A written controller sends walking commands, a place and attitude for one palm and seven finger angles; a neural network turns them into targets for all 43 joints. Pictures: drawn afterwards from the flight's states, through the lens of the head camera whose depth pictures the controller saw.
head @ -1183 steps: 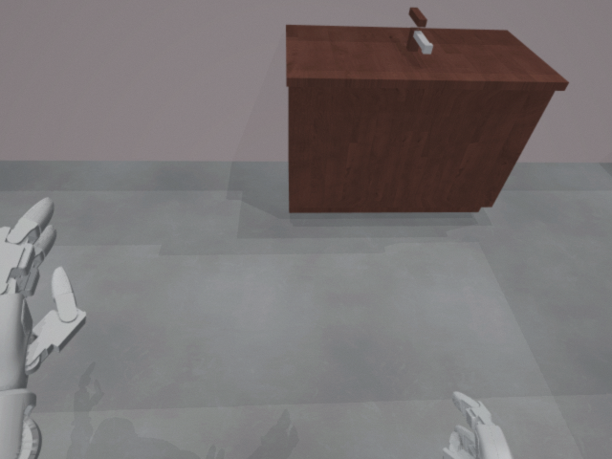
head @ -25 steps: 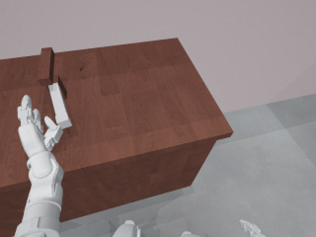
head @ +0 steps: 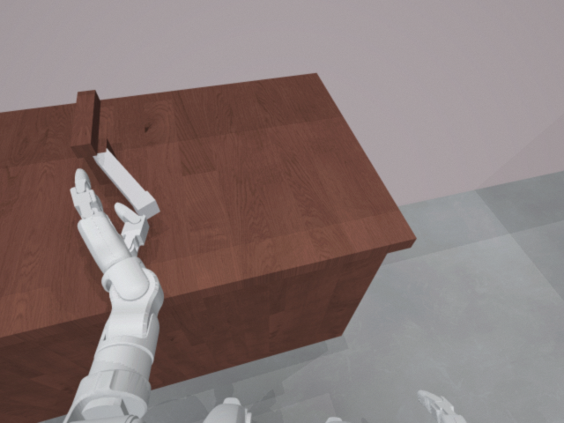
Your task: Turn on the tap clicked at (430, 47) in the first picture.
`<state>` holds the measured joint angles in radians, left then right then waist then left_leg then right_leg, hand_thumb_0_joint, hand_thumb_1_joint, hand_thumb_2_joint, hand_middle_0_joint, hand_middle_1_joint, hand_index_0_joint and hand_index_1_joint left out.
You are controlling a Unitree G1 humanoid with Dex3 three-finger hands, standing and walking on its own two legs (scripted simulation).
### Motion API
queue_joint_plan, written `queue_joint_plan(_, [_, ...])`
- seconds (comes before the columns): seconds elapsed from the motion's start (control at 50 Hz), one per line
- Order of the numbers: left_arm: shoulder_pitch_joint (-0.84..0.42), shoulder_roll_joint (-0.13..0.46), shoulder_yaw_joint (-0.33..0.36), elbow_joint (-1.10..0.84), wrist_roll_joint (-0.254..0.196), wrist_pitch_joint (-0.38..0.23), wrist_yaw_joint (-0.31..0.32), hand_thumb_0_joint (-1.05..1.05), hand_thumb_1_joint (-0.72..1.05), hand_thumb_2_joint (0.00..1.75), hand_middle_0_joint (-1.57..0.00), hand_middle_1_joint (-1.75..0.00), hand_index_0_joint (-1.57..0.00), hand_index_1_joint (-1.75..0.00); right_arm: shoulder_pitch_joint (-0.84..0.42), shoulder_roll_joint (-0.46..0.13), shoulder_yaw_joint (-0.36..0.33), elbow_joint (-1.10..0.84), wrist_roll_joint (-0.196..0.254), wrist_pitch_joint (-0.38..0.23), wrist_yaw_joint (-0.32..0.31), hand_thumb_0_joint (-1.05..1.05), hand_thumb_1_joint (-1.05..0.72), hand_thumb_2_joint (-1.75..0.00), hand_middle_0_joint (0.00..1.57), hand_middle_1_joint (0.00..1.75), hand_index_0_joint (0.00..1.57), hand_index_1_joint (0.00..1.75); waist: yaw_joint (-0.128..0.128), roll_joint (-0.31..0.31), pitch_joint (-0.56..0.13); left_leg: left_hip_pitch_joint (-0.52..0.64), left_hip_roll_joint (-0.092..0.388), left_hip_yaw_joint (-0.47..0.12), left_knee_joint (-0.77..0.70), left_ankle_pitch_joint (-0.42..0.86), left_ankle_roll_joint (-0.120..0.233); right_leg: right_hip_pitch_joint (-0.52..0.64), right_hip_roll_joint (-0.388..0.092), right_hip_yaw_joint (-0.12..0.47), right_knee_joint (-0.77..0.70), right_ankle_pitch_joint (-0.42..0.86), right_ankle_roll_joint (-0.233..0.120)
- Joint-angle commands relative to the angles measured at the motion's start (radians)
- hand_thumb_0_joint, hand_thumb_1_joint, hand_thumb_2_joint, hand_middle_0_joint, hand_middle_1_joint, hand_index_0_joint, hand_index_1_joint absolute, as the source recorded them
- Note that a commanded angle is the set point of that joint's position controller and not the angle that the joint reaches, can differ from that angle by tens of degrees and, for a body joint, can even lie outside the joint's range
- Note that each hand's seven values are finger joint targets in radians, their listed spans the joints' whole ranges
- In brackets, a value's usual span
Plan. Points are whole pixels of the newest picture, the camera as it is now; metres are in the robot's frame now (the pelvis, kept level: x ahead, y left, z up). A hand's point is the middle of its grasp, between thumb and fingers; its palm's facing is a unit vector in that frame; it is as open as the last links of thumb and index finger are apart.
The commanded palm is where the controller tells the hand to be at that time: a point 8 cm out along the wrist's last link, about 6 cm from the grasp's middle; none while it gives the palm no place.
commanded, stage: push the lever round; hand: left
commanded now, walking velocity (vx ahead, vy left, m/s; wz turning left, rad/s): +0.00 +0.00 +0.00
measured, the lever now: (145, 206) +0.41 +0.22 +0.06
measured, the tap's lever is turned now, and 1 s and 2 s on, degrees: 28 50 80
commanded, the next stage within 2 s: lift the hand up off the lever in 1.70 s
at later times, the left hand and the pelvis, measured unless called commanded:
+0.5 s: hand (164, 212) +0.40 +0.19 +0.06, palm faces +0.72 -0.69 -0.06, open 7.7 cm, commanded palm +0.35 +0.20 +0.06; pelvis +0.00 -0.01 +0.00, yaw +0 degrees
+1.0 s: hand (187, 195) +0.43 +0.16 +0.06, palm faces +0.77 -0.64 -0.08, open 7.7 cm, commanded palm +0.38 +0.17 +0.06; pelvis +0.00 -0.02 +0.00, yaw +1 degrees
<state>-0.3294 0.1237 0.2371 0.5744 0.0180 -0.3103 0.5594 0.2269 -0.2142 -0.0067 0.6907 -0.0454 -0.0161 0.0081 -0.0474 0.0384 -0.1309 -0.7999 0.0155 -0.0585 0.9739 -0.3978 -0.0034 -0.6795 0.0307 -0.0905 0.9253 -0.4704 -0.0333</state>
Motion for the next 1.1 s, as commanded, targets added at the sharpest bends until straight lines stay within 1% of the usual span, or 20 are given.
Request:
queue_joint_plan(0.0, [-0.341,0.13,0.003,-0.197,0.041,-0.055,0.04,0.0,0.9,0.9,-0.15,-0.15,-0.15,-0.15,-0.001,-0.145,-0.049,-0.108,-0.009,-0.034,-0.004,0.0,-0.9,-0.9,0.2,0.3,0.2,0.3,-0.015,0.0,-0.313,0.26,-0.018,-0.01,-0.11,0.196,0.017,0.06,0.006,0.041,-0.142,0.262,0.0])
queue_joint_plan(0.02, [-0.337,0.16,0.036,-0.177,0.053,-0.05,0.052,0.0,0.9,0.9,-0.15,-0.15,-0.15,-0.15,0.001,-0.148,-0.051,-0.099,-0.008,-0.027,-0.007,0.0,-0.9,-0.9,0.2,0.3,0.2,0.3,-0.008,0.005,-0.298,0.249,-0.017,-0.013,-0.116,0.192,0.016,0.06,0.007,0.042,-0.142,0.256,-0.002])
queue_joint_plan(0.04, [-0.38,0.114,-0.012,-0.194,0.056,-0.05,0.056,0.0,0.9,0.9,-0.15,-0.15,-0.15,-0.15,-0.005,-0.14,-0.048,-0.105,-0.008,-0.026,-0.005,0.0,-0.9,-0.9,0.2,0.3,0.2,0.3,-0.025,0.013,-0.299,0.258,-0.017,-0.01,-0.115,0.189,0.018,0.05,0.004,0.041,-0.142,0.254,0.001])
queue_joint_plan(0.1, [-0.381,0.089,-0.021,-0.193,0.062,-0.053,0.084,0.0,0.9,0.9,-0.15,-0.15,-0.15,-0.15,0.0,-0.139,-0.054,-0.104,-0.016,-0.029,0.001,0.0,-0.9,-0.9,0.2,0.3,0.2,0.3,-0.019,0.011,-0.316,0.266,-0.019,-0.003,-0.108,0.204,0.018,0.061,0.005,0.042,-0.147,0.27,-0.001])
queue_joint_plan(0.12, [-0.362,0.126,0.02,-0.184,0.07,-0.052,0.095,0.0,0.9,0.9,-0.15,-0.15,-0.15,-0.15,0.004,-0.142,-0.058,-0.097,-0.016,-0.025,0.0,0.0,-0.9,-0.9,0.2,0.3,0.2,0.3,-0.008,0.017,-0.326,0.269,-0.016,-0.009,-0.108,0.222,0.015,0.067,0.005,0.042,-0.141,0.281,-0.004])
queue_joint_plan(0.14, [-0.375,0.076,-0.025,-0.197,0.069,-0.052,0.099,0.0,0.9,0.9,-0.15,-0.15,-0.15,-0.15,0.002,-0.136,-0.056,-0.105,-0.018,-0.024,0.005,0.0,-0.9,-0.9,0.2,0.3,0.2,0.3,-0.017,0.015,-0.333,0.275,-0.018,-0.003,-0.105,0.237,0.016,0.073,0.004,0.039,-0.138,0.3,-0.001])
queue_joint_plan(0.22, [-0.344,0.115,0.026,-0.166,0.078,-0.039,0.126,0.0,0.9,0.9,-0.15,-0.15,-0.15,-0.15,0.004,-0.139,-0.061,-0.095,-0.02,-0.015,0.006,0.0,-0.9,-0.9,0.2,0.3,0.2,0.3,-0.006,-0.003,-0.314,0.244,-0.019,0.007,-0.097,0.241,0.019,0.092,0.001,0.049,-0.146,0.328,0.0])
queue_joint_plan(0.26, [-0.389,0.062,-0.029,-0.184,0.083,-0.041,0.132,0.0,0.9,0.9,-0.15,-0.15,-0.15,-0.15,-0.003,-0.131,-0.06,-0.1,-0.019,-0.015,0.01,0.0,-0.9,-0.9,0.2,0.3,0.2,0.3,-0.019,0.001,-0.31,0.252,-0.019,0.006,-0.1,0.231,0.019,0.085,-0.001,0.047,-0.149,0.314,-0.001])
queue_joint_plan(0.32, [-0.39,0.079,0.001,-0.161,0.09,-0.04,0.159,0.0,0.9,0.9,-0.15,-0.15,-0.15,-0.15,-0.003,-0.134,-0.066,-0.086,-0.024,-0.016,0.008,0.0,-0.9,-0.9,0.2,0.3,0.2,0.3,-0.017,-0.001,-0.309,0.251,-0.017,0.005,-0.097,0.224,0.02,0.074,0.0,0.048,-0.153,0.302,-0.001])
queue_joint_plan(0.36, [-0.446,0.036,-0.04,-0.163,0.092,-0.042,0.167,0.0,0.9,0.9,-0.15,-0.15,-0.15,-0.15,-0.006,-0.127,-0.063,-0.084,-0.026,-0.016,0.012,0.0,-0.9,-0.9,0.2,0.3,0.2,0.3,-0.032,-0.005,-0.312,0.253,-0.02,0.007,-0.095,0.214,0.021,0.07,-0.003,0.046,-0.154,0.296,0.0])
queue_joint_plan(0.42, [-0.436,0.066,0.0,-0.14,0.102,-0.041,0.189,0.0,0.9,0.9,-0.15,-0.15,-0.15,-0.15,-0.008,-0.129,-0.067,-0.074,-0.03,-0.014,0.012,0.0,-0.9,-0.9,0.2,0.3,0.2,0.3,-0.021,0.009,-0.323,0.246,-0.02,0.011,-0.092,0.216,0.02,0.074,-0.005,0.05,-0.154,0.298,-0.001])
queue_joint_plan(0.56, [-0.516,0.019,-0.021,-0.087,0.114,-0.03,0.227,0.0,0.9,0.9,-0.15,-0.15,-0.15,-0.15,-0.008,-0.118,-0.067,-0.066,-0.038,-0.005,0.02,0.0,-0.9,-0.9,0.2,0.3,0.2,0.3,-0.039,-0.027,-0.317,0.228,-0.022,0.016,-0.085,0.214,0.022,0.074,-0.011,0.047,-0.158,0.307,0.003])
queue_joint_plan(0.62, [-0.527,0.053,0.018,-0.069,0.126,-0.027,0.246,0.0,0.9,0.9,-0.15,-0.15,-0.15,-0.15,-0.005,-0.121,-0.07,-0.058,-0.044,0.0,0.019,0.0,-0.9,-0.9,0.2,0.3,0.2,0.3,-0.027,0.003,-0.344,0.229,-0.021,0.011,-0.085,0.22,0.017,0.074,-0.01,0.048,-0.15,0.303,-0.001])
queue_joint_plan(0.68, [-0.58,-0.016,-0.034,-0.041,0.133,-0.026,0.259,0.0,0.9,0.9,-0.15,-0.15,-0.15,-0.15,-0.009,-0.112,-0.068,-0.056,-0.05,-0.001,0.029,0.0,-0.9,-0.9,0.2,0.3,0.2,0.3,-0.049,-0.006,-0.329,0.234,-0.02,0.013,-0.079,0.213,0.019,0.042,-0.009,0.039,-0.15,0.287,0.0])
queue_joint_plan(0.72, [-0.599,0.036,0.025,-0.019,0.142,-0.023,0.278,0.0,0.9,0.9,-0.15,-0.15,-0.15,-0.15,-0.003,-0.118,-0.072,-0.044,-0.053,0.003,0.026,0.0,-0.9,-0.9,0.2,0.3,0.2,0.3,-0.038,0.001,-0.338,0.23,-0.018,0.007,-0.078,0.217,0.015,0.04,-0.008,0.039,-0.146,0.284,-0.002])
queue_joint_plan(0.76, [-0.637,-0.031,-0.032,-0.033,0.148,-0.025,0.284,0.0,0.9,0.9,-0.15,-0.15,-0.15,-0.15,0.003,-0.109,-0.071,-0.049,-0.058,0.004,0.035,0.0,-0.9,-0.9,0.2,0.3,0.2,0.3,-0.051,-0.006,-0.367,0.248,-0.018,0.006,-0.076,0.24,0.013,0.039,-0.009,0.03,-0.135,0.299,-0.003])
queue_joint_plan(0.82, [-0.647,0.003,0.018,0.027,0.159,-0.008,0.306,0.0,0.9,0.9,-0.15,-0.15,-0.15,-0.15,0.003,-0.113,-0.071,-0.034,-0.063,0.01,0.037,0.0,-0.9,-0.9,0.2,0.3,0.2,0.3,-0.045,0.011,-0.342,0.222,-0.019,0.006,-0.075,0.218,0.012,0.019,-0.007,0.032,-0.138,0.275,-0.004])
queue_joint_plan(0.96, [-0.73,-0.061,-0.006,0.055,0.179,0.005,0.344,0.0,0.9,0.9,-0.15,-0.15,-0.15,-0.15,0.02,-0.103,-0.074,-0.024,-0.079,0.009,0.053,0.0,-0.9,-0.9,0.2,0.3,0.2,0.3,-0.064,-0.003,-0.384,0.232,-0.015,0.006,-0.062,0.244,0.01,-0.002,-0.007,0.02,-0.125,0.282,-0.003])
queue_joint_plan(1.02, [-0.718,0.006,0.074,0.098,0.186,0.019,0.365,0.0,0.9,0.9,-0.15,-0.15,-0.15,-0.15,0.032,-0.111,-0.078,-0.014,-0.084,0.01,0.052,0.0,-0.9,-0.9,0.2,0.3,0.2,0.3,-0.047,-0.023,-0.386,0.199,-0.018,0.008,-0.061,0.238,0.011,0.019,-0.006,0.027,-0.131,0.294,-0.002])
queue_joint_plan(1.08, [-0.78,-0.057,0.02,0.1,0.193,0.023,0.374,0.0,0.9,0.9,-0.15,-0.15,-0.15,-0.15,0.036,-0.101,-0.075,-0.014,-0.089,0.006,0.062,0.0,-0.9,-0.9,0.2,0.3,0.2,0.3,-0.07,-0.021,-0.386,0.201,-0.017,0.01,-0.057,0.235,0.012,0.0,-0.009,0.021,-0.128,0.288,0.001])
